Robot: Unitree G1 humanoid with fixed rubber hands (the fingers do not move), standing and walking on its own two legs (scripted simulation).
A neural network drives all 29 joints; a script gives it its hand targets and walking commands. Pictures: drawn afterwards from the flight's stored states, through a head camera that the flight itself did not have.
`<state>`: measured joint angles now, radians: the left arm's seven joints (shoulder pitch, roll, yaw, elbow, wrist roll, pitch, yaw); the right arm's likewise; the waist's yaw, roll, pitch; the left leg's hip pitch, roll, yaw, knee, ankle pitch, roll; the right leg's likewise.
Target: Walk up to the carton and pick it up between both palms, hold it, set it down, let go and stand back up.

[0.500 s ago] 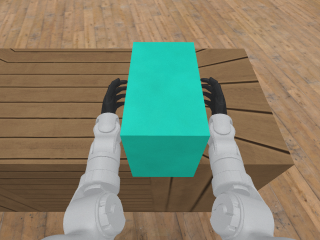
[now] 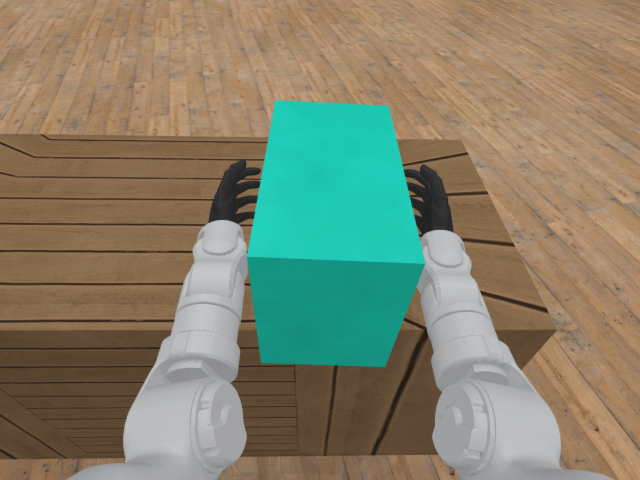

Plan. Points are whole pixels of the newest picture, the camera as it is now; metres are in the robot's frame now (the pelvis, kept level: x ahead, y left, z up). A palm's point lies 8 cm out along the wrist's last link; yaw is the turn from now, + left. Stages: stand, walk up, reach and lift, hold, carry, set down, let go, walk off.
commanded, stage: reach and lift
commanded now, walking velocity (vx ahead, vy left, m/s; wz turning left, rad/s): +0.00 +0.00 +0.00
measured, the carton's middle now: (328, 228) +0.46 -0.03 +0.08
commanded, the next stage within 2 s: none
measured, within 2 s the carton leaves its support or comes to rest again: neither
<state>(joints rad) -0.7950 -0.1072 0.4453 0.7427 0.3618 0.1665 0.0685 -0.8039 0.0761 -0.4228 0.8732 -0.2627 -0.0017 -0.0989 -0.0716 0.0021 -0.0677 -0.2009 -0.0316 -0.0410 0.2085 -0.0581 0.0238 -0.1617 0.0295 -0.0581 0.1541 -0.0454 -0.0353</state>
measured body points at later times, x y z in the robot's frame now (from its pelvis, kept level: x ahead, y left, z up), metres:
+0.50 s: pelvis +0.00 -0.01 +0.00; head -0.01 +0.01 +0.45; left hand +0.43 +0.11 +0.16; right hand +0.41 -0.16 +0.15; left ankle +0.03 +0.10 -0.75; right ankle +0.02 -0.10 -0.75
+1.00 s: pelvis +0.00 +0.01 +0.00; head -0.05 +0.03 +0.44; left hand +0.39 +0.11 +0.19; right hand +0.37 -0.16 +0.17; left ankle +0.03 +0.10 -0.75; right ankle +0.02 -0.10 -0.75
